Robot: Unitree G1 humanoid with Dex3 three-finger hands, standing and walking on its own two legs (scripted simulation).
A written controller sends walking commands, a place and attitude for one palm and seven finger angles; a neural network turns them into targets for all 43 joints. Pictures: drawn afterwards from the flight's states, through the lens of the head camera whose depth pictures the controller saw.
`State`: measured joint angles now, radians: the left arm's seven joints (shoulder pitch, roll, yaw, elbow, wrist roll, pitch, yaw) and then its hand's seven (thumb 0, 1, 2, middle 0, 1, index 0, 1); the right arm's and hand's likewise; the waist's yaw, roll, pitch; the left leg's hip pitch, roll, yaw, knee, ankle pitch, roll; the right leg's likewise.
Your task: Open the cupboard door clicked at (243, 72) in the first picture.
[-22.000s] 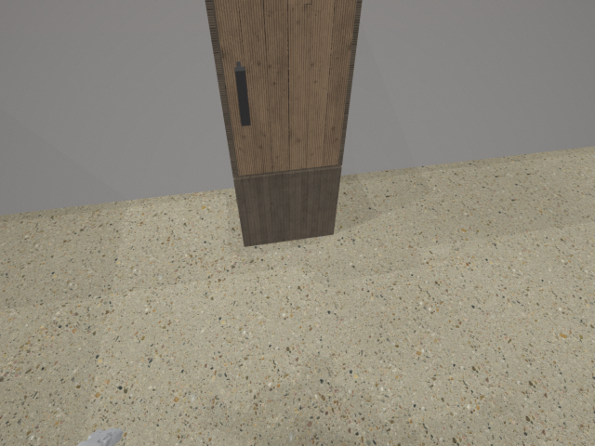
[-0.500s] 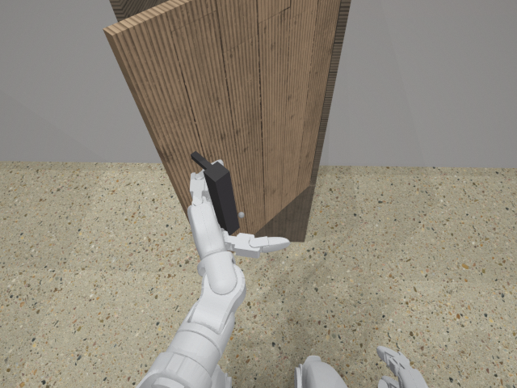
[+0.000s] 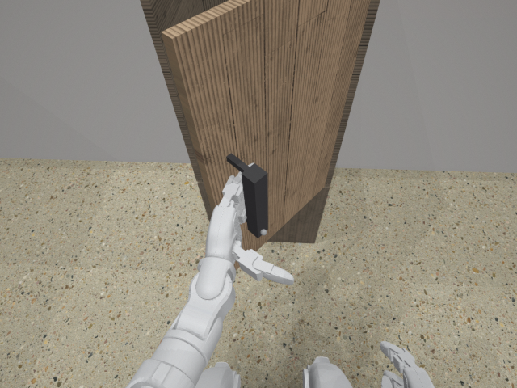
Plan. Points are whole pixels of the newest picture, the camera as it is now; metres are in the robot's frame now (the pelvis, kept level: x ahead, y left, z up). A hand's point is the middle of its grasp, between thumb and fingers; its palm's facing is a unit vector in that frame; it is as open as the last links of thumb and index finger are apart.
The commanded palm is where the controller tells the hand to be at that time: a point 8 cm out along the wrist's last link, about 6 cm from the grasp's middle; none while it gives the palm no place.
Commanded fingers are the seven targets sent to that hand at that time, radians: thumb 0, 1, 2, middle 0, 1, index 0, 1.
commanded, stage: slide the hand sideways off the handle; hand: left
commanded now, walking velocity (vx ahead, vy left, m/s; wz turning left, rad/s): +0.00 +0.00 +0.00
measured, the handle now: (246, 197) +0.41 +0.03 +0.04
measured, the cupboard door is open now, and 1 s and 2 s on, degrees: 49 49 49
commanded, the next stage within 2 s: draw the hand back to the body in 0.86 s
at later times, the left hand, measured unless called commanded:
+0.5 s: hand (233, 265) +0.29 +0.05 +0.05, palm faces -0.11 -0.99 -0.01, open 16.4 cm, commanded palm +0.26 +0.11 +0.04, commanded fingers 0.00 -0.50 0.30 -0.15 -0.30 -0.15 -0.30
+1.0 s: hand (208, 294) +0.25 +0.08 +0.03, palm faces -0.11 -0.99 -0.02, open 16.4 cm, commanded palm +0.23 +0.14 +0.05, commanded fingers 0.00 -0.50 0.30 -0.15 -0.30 -0.15 -0.30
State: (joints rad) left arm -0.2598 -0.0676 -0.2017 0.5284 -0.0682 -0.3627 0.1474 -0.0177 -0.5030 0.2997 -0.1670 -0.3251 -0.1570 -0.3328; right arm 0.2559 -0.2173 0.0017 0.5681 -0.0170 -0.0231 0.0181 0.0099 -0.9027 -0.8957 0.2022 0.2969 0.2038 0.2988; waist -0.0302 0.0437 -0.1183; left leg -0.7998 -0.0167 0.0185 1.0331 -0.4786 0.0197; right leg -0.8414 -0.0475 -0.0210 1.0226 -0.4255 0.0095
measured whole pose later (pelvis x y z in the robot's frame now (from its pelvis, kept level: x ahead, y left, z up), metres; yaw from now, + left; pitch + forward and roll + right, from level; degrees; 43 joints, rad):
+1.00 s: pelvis +0.01 -0.03 -0.02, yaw +1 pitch +15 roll +0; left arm 0.32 0.13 -0.08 -0.05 -0.13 -0.35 -0.13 -0.02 -0.50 0.30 -0.15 -0.30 -0.15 -0.30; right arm 0.23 -0.23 0.00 0.46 0.00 -0.09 -0.03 0.01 -0.90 -0.90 0.20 0.30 0.20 0.30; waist 0.00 0.05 -0.14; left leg -0.87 0.01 -0.04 1.17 -0.56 -0.02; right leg -0.90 -0.03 -0.07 1.16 -0.52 -0.03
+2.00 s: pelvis +0.05 +0.01 +0.07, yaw +0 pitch -1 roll -1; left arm 0.49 0.32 0.23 -0.40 -0.02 -0.06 0.13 0.00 0.32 0.65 -0.19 -0.30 -0.18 -0.30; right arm 0.23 -0.22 0.06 0.59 0.00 -0.14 -0.10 0.01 -0.90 -0.90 0.20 0.30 0.21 0.30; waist 0.05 0.07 -0.02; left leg -0.17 -0.01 0.01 0.54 -0.35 0.03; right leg -0.20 -0.03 -0.03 0.51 -0.29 0.03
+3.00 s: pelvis +0.02 +0.00 +0.07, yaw -2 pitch +1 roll -1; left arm 0.57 0.41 0.39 -0.45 -0.03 -0.15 0.11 0.01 0.89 0.90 -0.22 -0.30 -0.21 -0.30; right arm 0.15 -0.25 -0.02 0.58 0.01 -0.02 -0.09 0.01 -0.90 -0.90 0.20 0.30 0.20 0.30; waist 0.00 0.05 0.04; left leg -0.21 0.00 0.04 0.44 -0.24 0.02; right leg -0.24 -0.01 -0.01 0.38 -0.16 0.02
